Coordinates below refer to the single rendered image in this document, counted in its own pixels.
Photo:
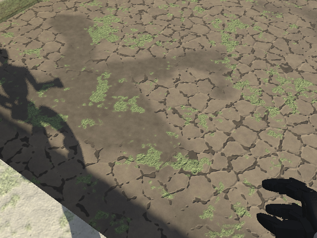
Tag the right robot hand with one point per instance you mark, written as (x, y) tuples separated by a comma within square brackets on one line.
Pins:
[(298, 221)]

